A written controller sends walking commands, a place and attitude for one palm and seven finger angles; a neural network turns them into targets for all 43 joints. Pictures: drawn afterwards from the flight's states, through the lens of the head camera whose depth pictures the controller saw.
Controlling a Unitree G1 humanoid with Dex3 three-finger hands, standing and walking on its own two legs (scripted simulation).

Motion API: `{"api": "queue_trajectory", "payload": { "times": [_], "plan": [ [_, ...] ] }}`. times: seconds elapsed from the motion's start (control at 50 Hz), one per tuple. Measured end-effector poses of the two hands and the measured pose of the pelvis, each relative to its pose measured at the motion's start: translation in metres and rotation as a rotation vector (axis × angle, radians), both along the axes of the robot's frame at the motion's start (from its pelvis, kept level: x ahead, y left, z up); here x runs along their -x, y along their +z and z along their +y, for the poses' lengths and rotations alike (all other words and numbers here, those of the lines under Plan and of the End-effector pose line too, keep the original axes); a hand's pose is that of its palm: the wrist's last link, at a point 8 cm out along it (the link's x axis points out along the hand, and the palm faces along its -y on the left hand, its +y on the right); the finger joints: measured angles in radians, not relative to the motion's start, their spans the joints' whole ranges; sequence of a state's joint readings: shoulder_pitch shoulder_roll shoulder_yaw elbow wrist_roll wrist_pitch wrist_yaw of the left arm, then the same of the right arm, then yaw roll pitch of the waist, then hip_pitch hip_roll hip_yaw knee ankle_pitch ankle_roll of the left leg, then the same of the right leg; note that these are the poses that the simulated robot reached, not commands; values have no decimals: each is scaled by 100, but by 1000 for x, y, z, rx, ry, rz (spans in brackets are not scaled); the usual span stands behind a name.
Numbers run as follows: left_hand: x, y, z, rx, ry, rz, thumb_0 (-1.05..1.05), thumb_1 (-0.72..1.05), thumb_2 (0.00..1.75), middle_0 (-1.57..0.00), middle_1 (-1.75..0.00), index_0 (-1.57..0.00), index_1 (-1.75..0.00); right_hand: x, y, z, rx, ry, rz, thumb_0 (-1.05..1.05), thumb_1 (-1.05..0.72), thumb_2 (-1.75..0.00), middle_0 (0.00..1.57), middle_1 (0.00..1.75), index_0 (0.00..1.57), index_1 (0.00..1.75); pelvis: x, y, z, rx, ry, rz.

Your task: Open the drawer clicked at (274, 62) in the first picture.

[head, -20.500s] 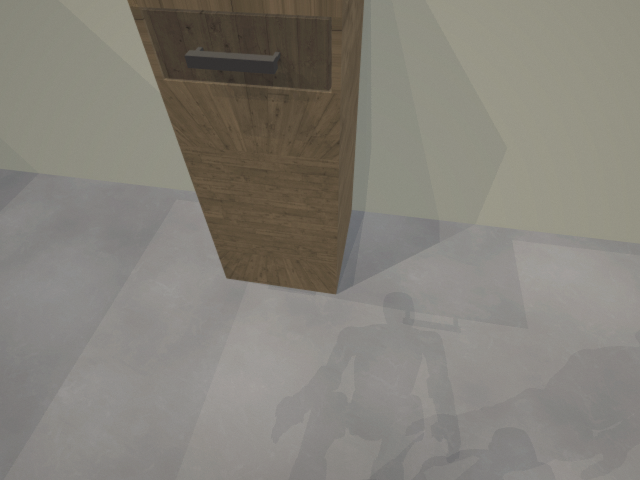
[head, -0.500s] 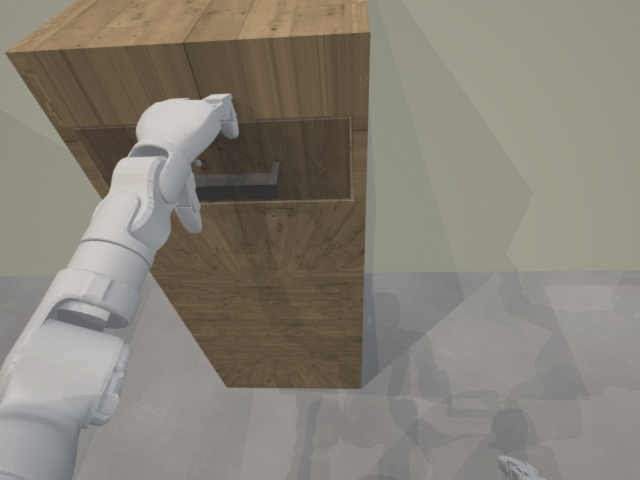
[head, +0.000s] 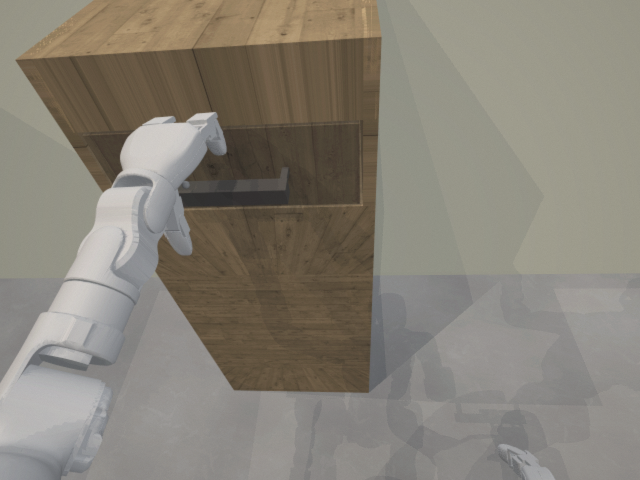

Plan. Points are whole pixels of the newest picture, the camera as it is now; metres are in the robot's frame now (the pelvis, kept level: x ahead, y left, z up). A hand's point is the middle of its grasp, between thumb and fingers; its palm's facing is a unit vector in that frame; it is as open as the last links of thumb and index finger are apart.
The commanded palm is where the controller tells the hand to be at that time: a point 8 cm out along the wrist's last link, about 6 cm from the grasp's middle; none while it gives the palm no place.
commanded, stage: re-aim the fingers above the handle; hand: left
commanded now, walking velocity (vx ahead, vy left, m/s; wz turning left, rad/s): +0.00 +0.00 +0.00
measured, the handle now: (225, 183) +0.49 +0.16 +0.12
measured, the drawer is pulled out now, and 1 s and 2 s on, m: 0.00 0.00 0.00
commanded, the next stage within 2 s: lower the fingers behind the handle in 0.88 s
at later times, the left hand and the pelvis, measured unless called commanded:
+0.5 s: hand (194, 176) +0.43 +0.17 +0.18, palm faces +0.03 -0.05 -1.00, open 13.8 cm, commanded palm +0.40 +0.18 +0.24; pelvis +0.01 +0.00 +0.00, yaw +2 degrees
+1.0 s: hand (183, 182) +0.42 +0.19 +0.18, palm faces +0.01 -0.03 -1.00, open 13.8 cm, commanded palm +0.39 +0.18 +0.24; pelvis +0.01 -0.01 +0.00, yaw +2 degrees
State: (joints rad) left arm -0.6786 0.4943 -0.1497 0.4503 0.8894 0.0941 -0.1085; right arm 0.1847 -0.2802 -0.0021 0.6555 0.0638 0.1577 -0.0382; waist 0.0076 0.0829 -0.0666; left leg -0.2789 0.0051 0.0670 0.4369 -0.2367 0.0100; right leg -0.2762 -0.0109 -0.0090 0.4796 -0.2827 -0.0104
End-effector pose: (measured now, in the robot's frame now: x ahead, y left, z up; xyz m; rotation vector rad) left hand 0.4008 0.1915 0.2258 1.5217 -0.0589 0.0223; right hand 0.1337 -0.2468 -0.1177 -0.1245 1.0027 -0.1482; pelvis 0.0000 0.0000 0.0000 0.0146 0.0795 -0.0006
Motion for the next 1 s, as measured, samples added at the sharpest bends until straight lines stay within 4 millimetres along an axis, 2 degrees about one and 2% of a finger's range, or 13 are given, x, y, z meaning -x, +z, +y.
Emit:
{"api": "queue_trajectory", "payload": {
  "times": [0.06, 0.16, 0.3, 0.42, 0.52, 0.64, 0.74, 0.84, 0.92, 1.0],
  "plan": [
    [10, 1, 1, -7, -12, -8, -1, -49, 30, -33, -121, -32, -121, -16, 3, 6, -7, 33, -25, 1, -91, -90, 20, 30, 20, 30, -2, 0, 1, 1, 10, -6],
    [19, 6, -9, -2, -50, -32, -1, -49, 30, -33, -120, -32, -121, -46, 10, 20, -19, 88, -79, 1, -91, -90, 20, 30, 20, 30, -4, 0, 3, 2, 28, -15],
    [8, 12, -18, -2, -29, -26, -1, -49, 30, -32, -120, -32, -121, -70, 18, 36, -44, 131, -132, 1, -91, -90, 20, 30, 20, 30, -5, 0, 3, 1, 35, -11],
    [-1, 16, -17, -2, 2, -14, 0, -49, 30, -32, -120, -32, -121, -66, 14, 38, -57, 132, -109, 1, -91, -90, 20, 30, 20, 30, -8, 0, 2, -2, 31, -5],
    [-4, 8, -14, -2, 11, 30, -1, -49, 30, -32, -120, -32, -121, -52, 7, 30, -48, 115, -54, 1, -91, -90, 20, 30, 20, 30, -10, 0, 1, -3, 29, -3],
    [1, -1, -29, -7, -75, 33, -1, -49, 30, -32, -120, -32, -120, -37, 0, 17, -28, 94, -8, 1, -91, -90, 20, 30, 20, 30, -12, 0, 0, -2, 29, -1],
    [2, 6, -37, 7, -107, -25, -1, -49, 30, -32, -120, -33, -121, -32, -4, 11, -27, 81, 0, 1, -91, -90, 20, 30, 20, 30, -11, 0, -2, -3, 23, 0],
    [-6, 19, -20, 8, 0, -60, 0, -49, 30, -32, -120, -32, -121, -32, -4, 10, -37, 72, -5, 1, -91, -90, 20, 30, 20, 30, -10, 0, -5, -5, 17, 2],
    [-7, 19, -1, -4, 97, -15, 0, -49, 30, -32, -120, -32, -121, -34, -2, 8, -39, 70, -15, 1, -91, -90, 20, 30, 20, 30, -9, 0, -7, -5, 19, 2],
    [3, 10, -4, -14, 70, 44, -1, -49, 30, -32, -120, -32, -120, -40, 3, 5, -27, 79, -36, 1, -91, -90, 20, 30, 20, 30, -9, 0, -8, -5, 29, -6]
  ]
}}
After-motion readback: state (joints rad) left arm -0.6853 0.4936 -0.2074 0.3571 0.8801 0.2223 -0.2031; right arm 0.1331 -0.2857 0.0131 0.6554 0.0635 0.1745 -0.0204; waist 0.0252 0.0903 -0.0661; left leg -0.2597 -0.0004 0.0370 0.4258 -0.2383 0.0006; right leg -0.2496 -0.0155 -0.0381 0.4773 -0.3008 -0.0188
